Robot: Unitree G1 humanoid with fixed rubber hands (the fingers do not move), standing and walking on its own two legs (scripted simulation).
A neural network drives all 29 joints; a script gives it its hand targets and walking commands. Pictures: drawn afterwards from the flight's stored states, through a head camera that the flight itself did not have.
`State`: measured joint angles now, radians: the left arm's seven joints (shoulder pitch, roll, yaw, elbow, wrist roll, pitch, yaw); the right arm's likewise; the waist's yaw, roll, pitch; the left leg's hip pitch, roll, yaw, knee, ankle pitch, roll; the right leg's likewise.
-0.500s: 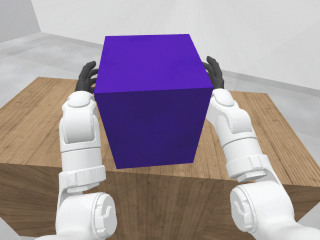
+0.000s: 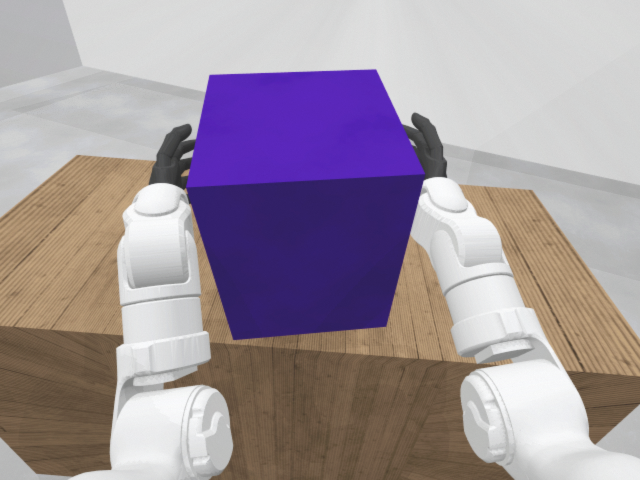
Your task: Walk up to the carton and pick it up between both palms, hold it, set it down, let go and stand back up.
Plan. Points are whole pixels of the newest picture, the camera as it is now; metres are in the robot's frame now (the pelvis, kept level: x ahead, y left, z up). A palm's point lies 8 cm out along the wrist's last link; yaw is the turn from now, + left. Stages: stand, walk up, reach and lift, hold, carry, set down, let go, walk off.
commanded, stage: hold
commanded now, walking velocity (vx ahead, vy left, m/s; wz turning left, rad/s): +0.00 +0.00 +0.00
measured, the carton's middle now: (302, 208) +0.39 +0.00 +0.20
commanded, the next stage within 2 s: none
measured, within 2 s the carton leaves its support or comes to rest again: neither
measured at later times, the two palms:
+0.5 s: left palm (170, 191) +0.36 +0.15 +0.24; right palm (425, 181) +0.37 -0.14 +0.25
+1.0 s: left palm (167, 191) +0.36 +0.16 +0.24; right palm (424, 179) +0.37 -0.14 +0.25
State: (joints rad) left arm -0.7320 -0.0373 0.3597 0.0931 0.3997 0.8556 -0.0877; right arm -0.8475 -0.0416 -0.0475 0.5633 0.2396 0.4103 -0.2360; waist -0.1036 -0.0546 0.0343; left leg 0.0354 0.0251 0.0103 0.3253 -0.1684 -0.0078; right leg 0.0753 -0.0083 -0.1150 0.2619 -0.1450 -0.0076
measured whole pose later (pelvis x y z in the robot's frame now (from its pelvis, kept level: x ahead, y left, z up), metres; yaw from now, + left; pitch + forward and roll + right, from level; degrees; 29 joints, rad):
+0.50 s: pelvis +0.00 +0.00 +0.00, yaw +0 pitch -11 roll -1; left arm -0.76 -0.03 0.37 0.14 0.40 0.84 -0.09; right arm -0.87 -0.03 -0.07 0.60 0.22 0.40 -0.23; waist -0.10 -0.06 0.03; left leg 0.03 0.02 0.01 0.32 -0.16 -0.01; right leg 0.06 -0.01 -0.12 0.27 -0.15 -0.01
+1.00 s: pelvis +0.00 +0.00 +0.00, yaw +0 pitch -11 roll -1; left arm -0.75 -0.03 0.37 0.10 0.40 0.85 -0.09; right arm -0.86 -0.04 -0.06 0.57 0.23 0.41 -0.24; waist -0.10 -0.05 0.03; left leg 0.03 0.03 0.01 0.32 -0.16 -0.01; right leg 0.06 -0.01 -0.11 0.27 -0.14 -0.01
